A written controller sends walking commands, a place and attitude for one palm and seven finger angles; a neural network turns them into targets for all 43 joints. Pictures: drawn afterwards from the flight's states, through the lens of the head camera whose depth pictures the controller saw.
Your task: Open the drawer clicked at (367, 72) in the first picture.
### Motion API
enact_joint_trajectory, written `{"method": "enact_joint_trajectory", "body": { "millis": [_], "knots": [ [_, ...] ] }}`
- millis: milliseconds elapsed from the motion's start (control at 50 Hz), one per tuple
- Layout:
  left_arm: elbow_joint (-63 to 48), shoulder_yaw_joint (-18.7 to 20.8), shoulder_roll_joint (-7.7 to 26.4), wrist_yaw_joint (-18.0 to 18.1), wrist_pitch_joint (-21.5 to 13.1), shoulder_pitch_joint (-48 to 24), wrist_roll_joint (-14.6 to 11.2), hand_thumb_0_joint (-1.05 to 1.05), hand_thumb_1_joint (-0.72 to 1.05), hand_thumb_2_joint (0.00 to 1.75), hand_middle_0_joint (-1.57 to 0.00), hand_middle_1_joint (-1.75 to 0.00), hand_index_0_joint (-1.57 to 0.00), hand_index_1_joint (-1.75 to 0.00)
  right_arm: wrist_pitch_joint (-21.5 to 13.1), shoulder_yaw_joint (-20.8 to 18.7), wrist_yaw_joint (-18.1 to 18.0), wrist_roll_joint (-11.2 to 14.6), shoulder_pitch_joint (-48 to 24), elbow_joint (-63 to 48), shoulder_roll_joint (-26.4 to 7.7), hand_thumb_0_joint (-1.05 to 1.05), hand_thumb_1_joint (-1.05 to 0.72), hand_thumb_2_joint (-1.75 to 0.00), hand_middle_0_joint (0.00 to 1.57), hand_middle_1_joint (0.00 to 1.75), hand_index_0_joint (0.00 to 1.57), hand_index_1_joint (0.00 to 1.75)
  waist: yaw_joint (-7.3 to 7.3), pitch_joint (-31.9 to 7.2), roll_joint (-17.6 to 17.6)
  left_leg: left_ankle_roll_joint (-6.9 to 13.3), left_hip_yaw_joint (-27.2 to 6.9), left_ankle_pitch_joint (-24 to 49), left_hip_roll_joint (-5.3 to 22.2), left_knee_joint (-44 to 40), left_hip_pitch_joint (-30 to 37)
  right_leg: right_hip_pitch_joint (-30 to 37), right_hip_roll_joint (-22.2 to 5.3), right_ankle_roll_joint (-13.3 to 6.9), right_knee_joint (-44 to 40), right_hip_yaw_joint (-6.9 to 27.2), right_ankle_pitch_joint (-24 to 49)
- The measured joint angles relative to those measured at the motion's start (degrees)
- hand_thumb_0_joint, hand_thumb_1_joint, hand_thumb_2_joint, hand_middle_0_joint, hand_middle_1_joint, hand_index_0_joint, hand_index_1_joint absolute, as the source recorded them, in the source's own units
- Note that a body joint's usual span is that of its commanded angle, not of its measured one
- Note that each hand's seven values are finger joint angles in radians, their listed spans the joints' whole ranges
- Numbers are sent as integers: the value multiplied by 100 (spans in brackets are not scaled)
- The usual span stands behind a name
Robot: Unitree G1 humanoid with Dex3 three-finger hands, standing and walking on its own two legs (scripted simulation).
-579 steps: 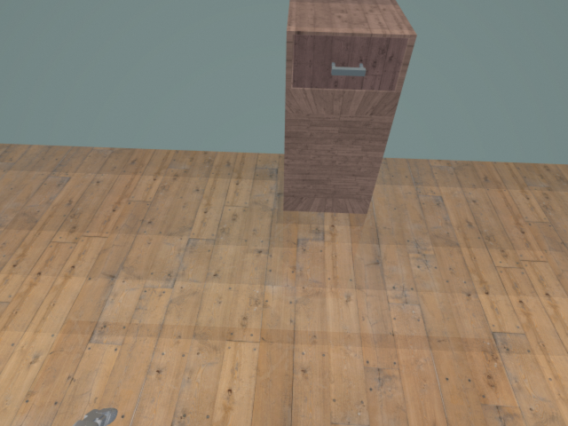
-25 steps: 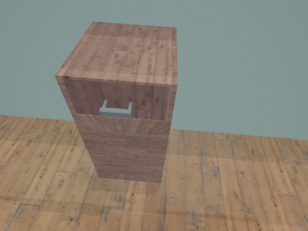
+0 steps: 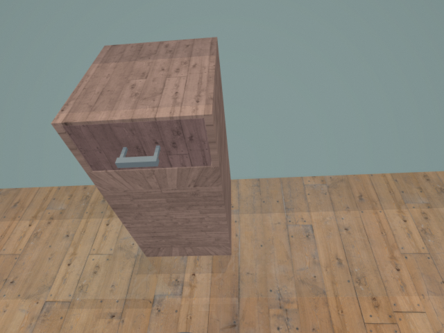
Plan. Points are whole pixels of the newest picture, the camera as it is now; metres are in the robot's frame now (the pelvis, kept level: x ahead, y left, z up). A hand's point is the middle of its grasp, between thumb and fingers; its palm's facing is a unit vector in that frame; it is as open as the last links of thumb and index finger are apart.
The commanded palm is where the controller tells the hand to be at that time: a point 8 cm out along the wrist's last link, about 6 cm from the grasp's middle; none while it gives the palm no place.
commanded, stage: come to a stop and stand still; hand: left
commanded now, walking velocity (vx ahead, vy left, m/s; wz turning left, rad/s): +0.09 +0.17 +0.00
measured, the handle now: (139, 156) +0.55 +0.27 -0.03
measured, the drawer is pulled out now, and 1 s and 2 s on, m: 0.00 0.00 0.00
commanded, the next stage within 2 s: look again from close up in 0.82 s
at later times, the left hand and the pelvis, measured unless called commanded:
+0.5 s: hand out of the picture -0.03 +0.24 -0.18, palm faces +0.11 -0.97 -0.20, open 7.4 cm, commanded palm none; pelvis -0.01 +0.06 +0.00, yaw +1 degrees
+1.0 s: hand out of the picture +0.03 +0.24 -0.18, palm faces +0.02 -0.98 -0.21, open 7.3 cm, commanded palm none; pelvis +0.01 +0.06 -0.01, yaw +1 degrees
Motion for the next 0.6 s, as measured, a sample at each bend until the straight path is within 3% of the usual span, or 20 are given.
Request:
{"method": "enact_joint_trajectory", "body": {
  "millis": [100,220,300,340,440,500,600],
  "knots": [
    [-43,31,-25,29,-109,-32,-7,0,92,89,-20,-30,-20,-30,-9,47,-5,-18,293,124,-6,0,-91,-90,20,29,20,29,67,3,-81,-93,-8,-59,2,-137,302,12,-44,-22,-372,-100,244],
    [82,46,11,17,-131,82,27,0,91,89,-20,-30,-20,-30,-25,130,-28,25,207,129,71,0,-91,-90,20,29,20,29,217,116,-184,-89,43,-444,12,-991,645,-9,-159,65,-531,-102,409],
    [311,70,83,10,-17,208,22,0,91,89,-20,-30,-20,-30,-166,199,-43,58,53,22,192,0,-91,-90,20,29,20,29,251,107,-264,-11,134,-27,4,-2127,1056,-78,-201,204,-409,-51,400],
    [414,62,90,10,51,295,-22,0,91,89,-20,-30,-20,-30,-290,244,-55,64,67,-50,206,0,-91,-90,20,29,20,29,217,10,-133,33,56,266,112,-2864,1374,-202,-92,290,-130,-107,267],
    [656,50,237,9,113,334,-28,0,91,89,-20,-30,-20,-30,-312,328,-173,28,86,80,492,0,-93,-90,20,30,20,30,210,-127,-458,74,121,200,-81,-2791,1480,-160,-214,317,58,91,118],
    [740,-25,179,-2,57,310,-29,0,91,89,-20,-30,-20,-30,-340,367,-203,48,123,171,468,0,-94,-89,20,30,21,30,221,-155,-411,119,138,200,-82,-2866,1594,2,-213,454,-130,104,184],
    [807,-125,51,9,-27,204,-56,0,91,89,-20,-30,-20,-30,-404,416,-220,80,158,268,446,0,-94,-89,20,30,21,30,159,-72,-331,145,158,198,-66,-2964,1679,137,-191,506,-355,112,251]
  ]
}}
